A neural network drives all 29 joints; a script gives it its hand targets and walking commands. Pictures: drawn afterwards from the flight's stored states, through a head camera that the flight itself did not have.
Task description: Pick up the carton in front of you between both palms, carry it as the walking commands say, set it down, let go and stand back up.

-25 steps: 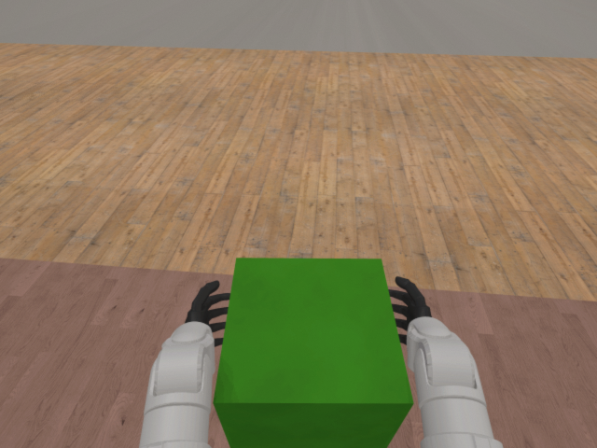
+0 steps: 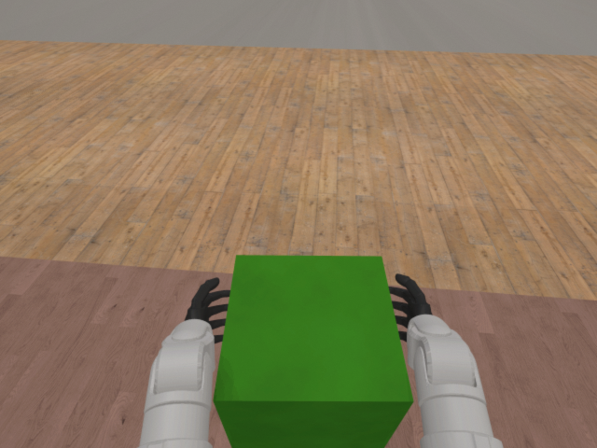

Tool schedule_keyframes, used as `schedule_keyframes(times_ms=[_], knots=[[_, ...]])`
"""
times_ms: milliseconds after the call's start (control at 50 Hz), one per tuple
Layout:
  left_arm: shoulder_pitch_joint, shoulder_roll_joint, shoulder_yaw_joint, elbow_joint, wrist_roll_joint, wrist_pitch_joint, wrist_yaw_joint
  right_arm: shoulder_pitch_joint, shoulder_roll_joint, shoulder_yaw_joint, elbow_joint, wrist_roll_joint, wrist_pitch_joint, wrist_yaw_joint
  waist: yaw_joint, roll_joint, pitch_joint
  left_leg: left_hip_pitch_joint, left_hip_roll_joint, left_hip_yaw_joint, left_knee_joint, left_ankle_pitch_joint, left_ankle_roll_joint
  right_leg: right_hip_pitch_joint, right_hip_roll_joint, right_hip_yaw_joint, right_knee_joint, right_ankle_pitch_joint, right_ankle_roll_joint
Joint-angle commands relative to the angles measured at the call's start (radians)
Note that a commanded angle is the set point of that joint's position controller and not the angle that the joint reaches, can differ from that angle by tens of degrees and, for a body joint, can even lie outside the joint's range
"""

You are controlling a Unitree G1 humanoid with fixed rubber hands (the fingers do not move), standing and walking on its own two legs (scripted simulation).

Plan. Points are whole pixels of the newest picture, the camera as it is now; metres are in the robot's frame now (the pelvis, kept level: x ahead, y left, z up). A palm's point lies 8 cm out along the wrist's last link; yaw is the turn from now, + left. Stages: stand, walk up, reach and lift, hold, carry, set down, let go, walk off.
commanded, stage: hold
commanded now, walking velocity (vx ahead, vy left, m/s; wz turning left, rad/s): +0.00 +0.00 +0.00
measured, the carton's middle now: (307, 362) +0.28 +0.00 -0.03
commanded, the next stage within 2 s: carry in 0.58 s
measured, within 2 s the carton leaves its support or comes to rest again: neither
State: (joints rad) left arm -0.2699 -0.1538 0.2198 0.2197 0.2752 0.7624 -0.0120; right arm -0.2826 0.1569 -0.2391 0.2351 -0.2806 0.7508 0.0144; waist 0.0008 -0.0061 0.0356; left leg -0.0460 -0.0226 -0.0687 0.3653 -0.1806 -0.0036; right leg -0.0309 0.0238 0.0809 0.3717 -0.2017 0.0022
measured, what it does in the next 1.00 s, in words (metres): lifts its left foot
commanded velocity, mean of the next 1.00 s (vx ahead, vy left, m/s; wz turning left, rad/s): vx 0.23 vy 0.00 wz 0.00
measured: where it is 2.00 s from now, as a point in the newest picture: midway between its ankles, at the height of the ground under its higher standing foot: (312, 369)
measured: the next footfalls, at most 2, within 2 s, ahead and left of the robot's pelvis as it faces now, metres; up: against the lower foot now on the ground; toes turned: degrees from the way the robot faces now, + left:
left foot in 1.08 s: +0.24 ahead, +0.10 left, +0.00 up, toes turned +9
right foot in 1.48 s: +0.54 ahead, -0.14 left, +0.00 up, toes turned -15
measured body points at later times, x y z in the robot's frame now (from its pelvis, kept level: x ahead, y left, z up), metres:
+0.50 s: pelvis +0.00 +0.00 +0.00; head -0.04 +0.00 +0.45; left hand +0.30 +0.15 +0.04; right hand +0.30 -0.15 +0.04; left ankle +0.02 +0.12 -0.75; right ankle +0.01 -0.12 -0.75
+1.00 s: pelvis +0.10 -0.01 +0.00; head +0.09 -0.02 +0.45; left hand +0.38 +0.13 +0.08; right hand +0.39 -0.17 +0.08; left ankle +0.14 +0.11 -0.72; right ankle +0.01 -0.12 -0.75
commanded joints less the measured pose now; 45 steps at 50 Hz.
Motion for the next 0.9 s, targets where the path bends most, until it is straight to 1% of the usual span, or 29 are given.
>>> schedule_keyframes(times_ms=[0,220,540,560,580,600,620,640,660,680,700,720,740,760,780,800,820,840,860,880], knots=[[-0.464,-0.897,-0.530,-0.055,-0.251,-0.029,-0.210,-0.446,0.892,0.531,-0.037,0.248,-0.022,0.217,0.000,0.007,-0.226,0.086,-0.059,-0.005,-0.044,0.156,-0.003,-0.009,0.061,-0.004,-0.064,0.150,-0.002],[-0.432,-0.884,-0.543,-0.088,-0.259,-0.026,-0.209,-0.410,0.888,0.546,-0.071,0.258,-0.018,0.210,0.000,0.003,-0.224,0.085,-0.063,-0.006,-0.042,0.179,0.000,0.001,0.061,0.002,-0.063,0.182,0.001],[-0.470,-0.889,-0.536,-0.062,-0.254,-0.029,-0.213,-0.448,0.895,0.541,-0.048,0.254,-0.020,0.214,0.000,0.004,-0.214,0.065,-0.062,-0.001,-0.038,0.114,0.002,-0.020,0.058,-0.003,-0.060,0.118,-0.001],[-0.502,-0.891,-0.549,-0.053,-0.260,-0.024,-0.216,-0.477,0.888,0.556,-0.047,0.264,-0.013,0.215,0.002,0.020,-0.227,-0.063,0.118,-0.003,0.010,-0.071,0.018,-0.151,-0.115,0.014,-0.005,-0.063,-0.017],[-0.506,-0.887,-0.548,-0.063,-0.272,-0.022,-0.216,-0.474,0.891,0.562,-0.051,0.271,-0.009,0.215,0.001,0.018,-0.221,-0.108,0.114,-0.049,-0.034,-0.298,0.027,-0.186,-0.095,0.032,-0.025,-0.279,-0.021],[-0.518,-0.894,-0.572,-0.086,-0.288,-0.019,-0.215,-0.481,0.892,0.580,-0.076,0.286,-0.006,0.213,-0.001,0.023,-0.197,-0.161,0.114,-0.066,-0.059,-0.496,0.033,-0.248,-0.077,0.027,-0.021,-0.451,-0.020],[-0.536,-0.899,-0.597,-0.113,-0.303,-0.015,-0.212,-0.493,0.896,0.600,-0.105,0.303,-0.002,0.210,-0.003,0.040,-0.190,-0.172,0.123,-0.081,-0.069,-0.579,0.042,-0.290,-0.065,0.019,0.006,-0.508,-0.017],[-0.542,-0.901,-0.618,-0.133,-0.318,-0.009,-0.210,-0.505,0.897,0.620,-0.129,0.317,0.003,0.206,-0.004,0.070,-0.204,-0.147,0.144,-0.104,-0.076,-0.542,0.053,-0.316,-0.051,-0.010,0.066,-0.420,-0.012],[-0.536,-0.903,-0.647,-0.163,-0.336,0.003,-0.205,-0.490,0.897,0.645,-0.152,0.330,0.013,0.198,-0.008,0.114,-0.249,-0.114,0.181,-0.150,-0.102,-0.488,0.072,-0.323,-0.025,-0.070,0.158,-0.288,-0.004],[-0.529,-0.899,-0.679,-0.196,-0.357,0.019,-0.202,-0.465,0.893,0.668,-0.175,0.339,0.029,0.190,-0.009,0.150,-0.295,-0.091,0.222,-0.205,-0.133,-0.443,0.099,-0.325,0.000,-0.127,0.227,-0.189,0.002],[-0.530,-0.889,-0.709,-0.229,-0.382,0.039,-0.200,-0.442,0.882,0.686,-0.203,0.347,0.050,0.180,-0.005,0.161,-0.318,-0.106,0.245,-0.218,-0.144,-0.424,0.120,-0.306,-0.008,-0.144,0.199,-0.181,0.001],[-0.528,-0.882,-0.736,-0.256,-0.410,0.064,-0.197,-0.428,0.871,0.708,-0.238,0.360,0.076,0.168,-0.001,0.146,-0.326,-0.166,0.238,-0.183,-0.134,-0.433,0.122,-0.234,-0.012,-0.158,0.128,-0.187,-0.004],[-0.529,-0.878,-0.757,-0.280,-0.437,0.091,-0.193,-0.432,0.853,0.725,-0.277,0.375,0.105,0.158,0.003,0.131,-0.328,-0.252,0.210,-0.125,-0.095,-0.462,0.108,-0.134,-0.016,-0.153,0.034,-0.197,-0.013],[-0.535,-0.865,-0.762,-0.301,-0.449,0.117,-0.188,-0.464,0.838,0.744,-0.322,0.398,0.135,0.156,0.007,0.048,-0.318,-0.318,0.146,-0.025,0.007,-0.453,0.069,-0.084,-0.069,-0.051,-0.052,-0.277,-0.032],[-0.502,-0.840,-0.765,-0.306,-0.455,0.148,-0.179,-0.478,0.833,0.773,-0.353,0.424,0.169,0.154,0.020,-0.151,-0.304,-0.465,0.067,0.097,0.243,-0.384,0.016,0.001,-0.229,0.204,-0.161,-0.451,-0.093],[-0.471,-0.818,-0.767,-0.307,-0.461,0.179,-0.169,-0.490,0.820,0.794,-0.371,0.449,0.203,0.152,0.029,-0.252,-0.242,-0.641,0.032,0.163,0.374,-0.315,0.000,0.079,-0.351,0.399,-0.247,-0.473,-0.154],[-0.464,-0.801,-0.771,-0.342,-0.467,0.207,-0.159,-0.506,0.824,0.817,-0.389,0.476,0.231,0.153,0.028,-0.206,-0.213,-0.713,0.070,0.130,0.420,-0.305,0.014,0.091,-0.394,0.452,-0.251,-0.350,-0.203],[-0.462,-0.787,-0.777,-0.387,-0.473,0.235,-0.149,-0.505,0.838,0.838,-0.402,0.511,0.256,0.154,0.030,-0.145,-0.230,-0.726,0.088,0.120,0.418,-0.291,0.021,0.111,-0.389,0.410,-0.230,-0.225,-0.216],[-0.467,-0.795,-0.787,-0.430,-0.488,0.260,-0.142,-0.492,0.850,0.851,-0.412,0.538,0.276,0.153,0.029,-0.103,-0.264,-0.717,0.091,0.129,0.398,-0.265,0.020,0.146,-0.370,0.326,-0.212,-0.125,-0.203],[-0.458,-0.804,-0.803,-0.474,-0.503,0.282,-0.138,-0.463,0.862,0.861,-0.432,0.553,0.294,0.151,0.028,-0.100,-0.294,-0.682,0.079,0.153,0.365,-0.218,0.014,0.157,-0.333,0.238,-0.200,-0.048,-0.180]])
